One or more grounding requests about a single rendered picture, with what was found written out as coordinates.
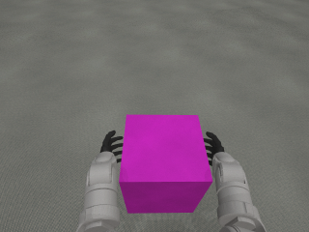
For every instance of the robot right hand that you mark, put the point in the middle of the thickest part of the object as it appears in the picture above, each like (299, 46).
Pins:
(215, 147)

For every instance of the carton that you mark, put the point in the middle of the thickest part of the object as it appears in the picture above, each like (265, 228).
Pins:
(164, 165)

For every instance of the robot right forearm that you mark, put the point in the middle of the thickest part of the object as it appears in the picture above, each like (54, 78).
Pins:
(235, 205)

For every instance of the robot left forearm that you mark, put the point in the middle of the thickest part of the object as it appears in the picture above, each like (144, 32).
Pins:
(100, 209)

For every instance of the robot left hand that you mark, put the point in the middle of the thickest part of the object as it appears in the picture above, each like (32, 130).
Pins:
(108, 147)

